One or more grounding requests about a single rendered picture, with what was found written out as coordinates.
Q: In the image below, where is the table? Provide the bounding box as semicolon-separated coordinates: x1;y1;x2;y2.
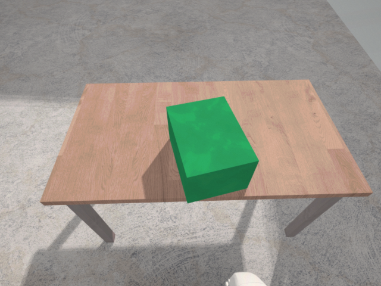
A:
40;79;373;243

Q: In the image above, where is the right robot thigh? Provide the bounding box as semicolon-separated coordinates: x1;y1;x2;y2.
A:
226;272;266;286

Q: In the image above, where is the carton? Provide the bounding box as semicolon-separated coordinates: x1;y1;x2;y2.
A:
166;97;259;203

